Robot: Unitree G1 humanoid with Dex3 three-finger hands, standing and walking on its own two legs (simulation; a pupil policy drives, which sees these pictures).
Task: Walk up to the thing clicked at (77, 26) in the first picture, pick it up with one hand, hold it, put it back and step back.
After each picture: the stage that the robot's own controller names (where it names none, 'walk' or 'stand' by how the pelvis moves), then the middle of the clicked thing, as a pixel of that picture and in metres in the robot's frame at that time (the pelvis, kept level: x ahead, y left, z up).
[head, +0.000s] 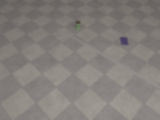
stand; (78, 25) +1.73 +0.04 -0.72
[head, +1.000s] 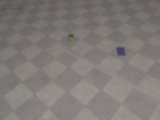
walk; (71, 38) +1.59 +0.20 -0.69
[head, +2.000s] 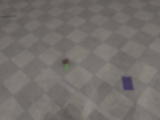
walk; (66, 64) +1.04 +0.25 -0.72
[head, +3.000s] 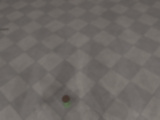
walk; (66, 101) +0.62 +0.19 -0.71
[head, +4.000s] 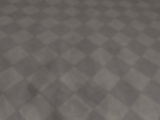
walk; out of the picture +0.38 +0.13 -0.70
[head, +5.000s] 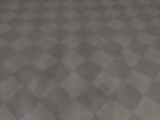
stand; out of the picture +0.33 +0.16 -0.72
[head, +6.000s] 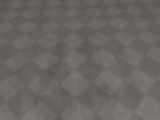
stand; out of the picture +0.33 +0.16 -0.73
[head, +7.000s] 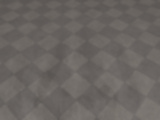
stand; out of the picture +0.32 +0.16 -0.73
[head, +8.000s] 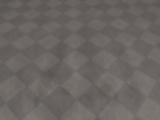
stand; out of the picture +0.31 +0.16 -0.73
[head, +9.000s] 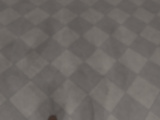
go down; out of the picture +0.34 +0.16 -0.68
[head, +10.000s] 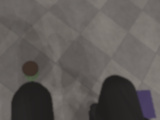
go down; (31, 71) +0.41 +0.17 -0.30
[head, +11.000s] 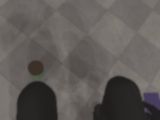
close in; (36, 70) +0.41 +0.17 -0.31
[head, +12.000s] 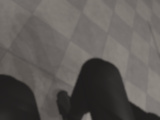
close in; out of the picture +0.41 +0.20 -0.23
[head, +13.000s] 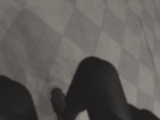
close; out of the picture +0.40 +0.21 -0.23
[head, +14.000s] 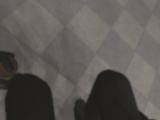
lift; (3, 70) +0.35 +0.22 -0.16
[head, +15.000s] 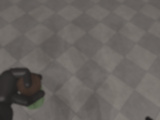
lift; (32, 92) +0.31 +0.17 +0.01
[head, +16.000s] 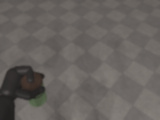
hold; (35, 90) +0.33 +0.17 +0.01
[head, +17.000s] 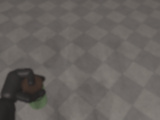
hold; (35, 93) +0.32 +0.17 +0.00
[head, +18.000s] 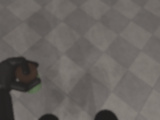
crouch; (29, 79) +0.37 +0.17 -0.08
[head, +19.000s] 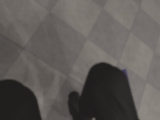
lower; out of the picture +0.42 +0.22 -0.21
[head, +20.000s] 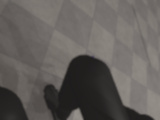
lower; out of the picture +0.45 +0.25 -0.24
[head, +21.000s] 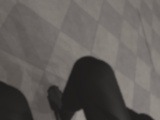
lower; out of the picture +0.44 +0.24 -0.24
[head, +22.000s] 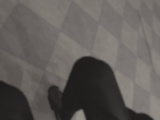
lower; out of the picture +0.44 +0.23 -0.24
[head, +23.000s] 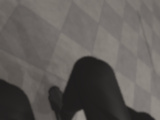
lower; out of the picture +0.43 +0.23 -0.24
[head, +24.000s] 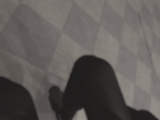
open; out of the picture +0.42 +0.20 -0.24
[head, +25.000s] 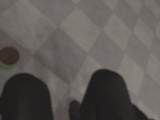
stand; (7, 60) +0.42 +0.19 -0.25
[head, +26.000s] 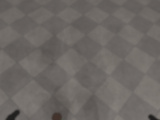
stand; (57, 119) +0.37 +0.14 -0.61
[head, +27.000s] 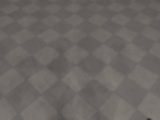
stand; out of the picture +0.35 +0.13 -0.67
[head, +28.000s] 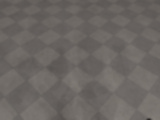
stand; out of the picture +0.36 +0.13 -0.67
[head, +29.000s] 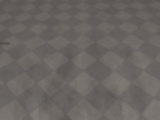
stand; out of the picture +0.39 +0.13 -0.72
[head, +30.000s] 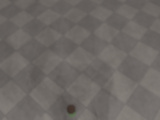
walk; (71, 111) +0.42 +0.09 -0.70
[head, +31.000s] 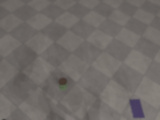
walk; (62, 84) +0.63 +0.12 -0.69
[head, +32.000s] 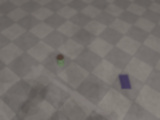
walk; (60, 60) +0.94 +0.19 -0.70
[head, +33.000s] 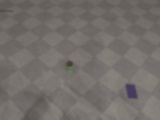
stand; (69, 67) +0.99 +0.12 -0.71
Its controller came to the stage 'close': yes
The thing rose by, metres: 0.72
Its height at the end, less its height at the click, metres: +0.00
